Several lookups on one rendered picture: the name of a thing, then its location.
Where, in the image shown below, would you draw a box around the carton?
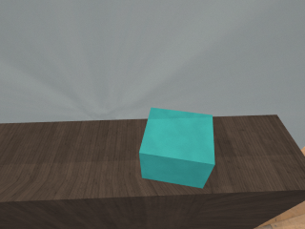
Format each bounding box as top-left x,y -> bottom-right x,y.
139,107 -> 215,189

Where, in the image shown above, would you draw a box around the pedestal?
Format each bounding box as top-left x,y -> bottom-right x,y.
0,114 -> 305,229

